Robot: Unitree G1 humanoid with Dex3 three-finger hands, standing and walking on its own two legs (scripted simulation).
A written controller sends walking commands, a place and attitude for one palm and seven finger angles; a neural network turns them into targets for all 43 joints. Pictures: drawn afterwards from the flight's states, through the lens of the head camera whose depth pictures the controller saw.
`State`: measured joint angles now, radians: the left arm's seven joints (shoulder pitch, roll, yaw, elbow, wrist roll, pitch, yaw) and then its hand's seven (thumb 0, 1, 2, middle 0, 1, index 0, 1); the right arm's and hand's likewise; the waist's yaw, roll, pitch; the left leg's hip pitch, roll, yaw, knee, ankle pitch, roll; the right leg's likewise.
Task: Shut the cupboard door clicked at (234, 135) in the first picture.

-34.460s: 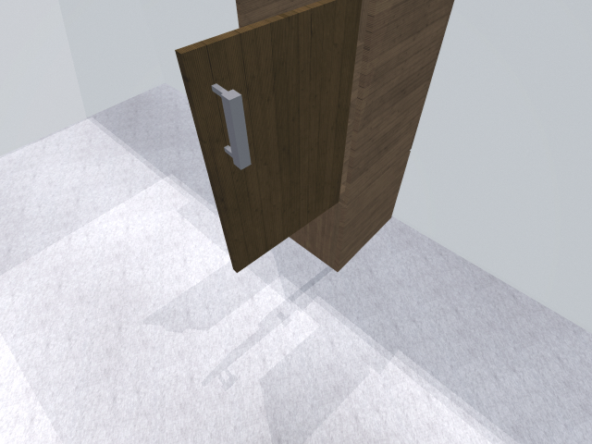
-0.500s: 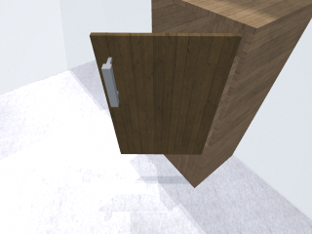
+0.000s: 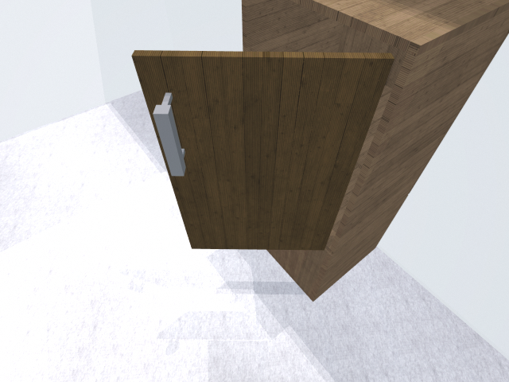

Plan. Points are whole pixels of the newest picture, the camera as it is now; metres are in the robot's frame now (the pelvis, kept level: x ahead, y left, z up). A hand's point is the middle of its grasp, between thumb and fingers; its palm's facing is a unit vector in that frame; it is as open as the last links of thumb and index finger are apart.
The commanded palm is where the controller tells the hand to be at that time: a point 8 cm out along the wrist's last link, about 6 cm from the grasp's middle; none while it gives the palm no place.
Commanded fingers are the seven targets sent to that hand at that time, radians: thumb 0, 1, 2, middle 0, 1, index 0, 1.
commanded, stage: come to a stop and stand still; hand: left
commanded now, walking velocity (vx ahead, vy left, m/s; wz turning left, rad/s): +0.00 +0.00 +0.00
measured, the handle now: (173, 135) +0.49 +0.18 +0.11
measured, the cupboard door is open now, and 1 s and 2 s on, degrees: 52 52 52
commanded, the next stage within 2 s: look again from close up in 0.70 s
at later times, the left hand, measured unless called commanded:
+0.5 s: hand out of the picture +0.09 +0.19 -0.16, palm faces -0.01 -0.96 -0.28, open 7.4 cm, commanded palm none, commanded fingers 0.00 0.90 0.90 -0.20 -0.30 -0.20 -0.30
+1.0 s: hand out of the picture +0.07 +0.18 -0.17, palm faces +0.01 -0.97 -0.25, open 7.4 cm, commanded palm none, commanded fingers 0.00 0.90 0.90 -0.20 -0.30 -0.20 -0.30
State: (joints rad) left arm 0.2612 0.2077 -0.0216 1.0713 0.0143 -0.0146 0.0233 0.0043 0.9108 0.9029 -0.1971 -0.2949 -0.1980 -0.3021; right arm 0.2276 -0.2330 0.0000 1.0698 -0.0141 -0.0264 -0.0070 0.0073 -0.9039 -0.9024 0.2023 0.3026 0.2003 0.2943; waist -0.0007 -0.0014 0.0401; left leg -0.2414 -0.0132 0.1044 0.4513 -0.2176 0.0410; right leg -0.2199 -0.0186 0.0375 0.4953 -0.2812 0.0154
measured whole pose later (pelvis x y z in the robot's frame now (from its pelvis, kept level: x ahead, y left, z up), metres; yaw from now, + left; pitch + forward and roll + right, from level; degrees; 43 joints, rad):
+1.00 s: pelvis +0.04 -0.03 +0.00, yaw +1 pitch +0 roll +1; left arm 0.22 0.23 -0.01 1.10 0.01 -0.02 0.03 0.00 0.91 0.90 -0.20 -0.29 -0.20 -0.30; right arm 0.18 -0.22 0.02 1.14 -0.01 -0.02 -0.02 0.01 -0.90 -0.90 0.20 0.30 0.20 0.29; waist 0.00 -0.02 0.02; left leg -0.15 0.02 0.08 0.38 -0.24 0.00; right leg -0.11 0.01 0.01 0.40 -0.30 -0.02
